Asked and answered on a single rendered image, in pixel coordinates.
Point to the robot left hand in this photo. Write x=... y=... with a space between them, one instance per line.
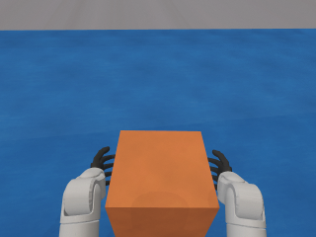
x=99 y=160

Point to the robot left forearm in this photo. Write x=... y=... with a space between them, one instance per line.
x=81 y=204

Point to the robot right forearm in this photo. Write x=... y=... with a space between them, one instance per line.
x=244 y=206

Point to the robot right hand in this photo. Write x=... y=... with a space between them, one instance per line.
x=222 y=164

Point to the carton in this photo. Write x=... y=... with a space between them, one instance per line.
x=161 y=185

